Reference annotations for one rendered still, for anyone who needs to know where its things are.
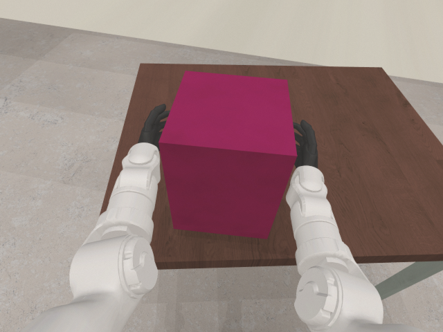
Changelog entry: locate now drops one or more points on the right robot forearm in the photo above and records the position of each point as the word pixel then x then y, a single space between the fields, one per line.
pixel 314 226

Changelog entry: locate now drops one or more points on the robot left upper arm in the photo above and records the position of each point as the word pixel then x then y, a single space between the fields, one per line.
pixel 108 279

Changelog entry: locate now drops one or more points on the left robot forearm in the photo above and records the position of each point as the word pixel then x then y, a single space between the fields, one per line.
pixel 133 198

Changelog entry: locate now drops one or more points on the carton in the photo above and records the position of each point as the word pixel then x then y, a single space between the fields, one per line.
pixel 228 149

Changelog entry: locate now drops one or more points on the table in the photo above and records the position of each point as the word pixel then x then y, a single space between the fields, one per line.
pixel 382 166

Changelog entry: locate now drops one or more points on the robot left hand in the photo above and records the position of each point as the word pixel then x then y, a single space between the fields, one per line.
pixel 150 132

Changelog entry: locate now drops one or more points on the robot right upper arm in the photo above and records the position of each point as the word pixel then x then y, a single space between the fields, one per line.
pixel 331 300

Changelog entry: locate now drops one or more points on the robot right hand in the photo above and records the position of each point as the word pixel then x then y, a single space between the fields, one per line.
pixel 307 151

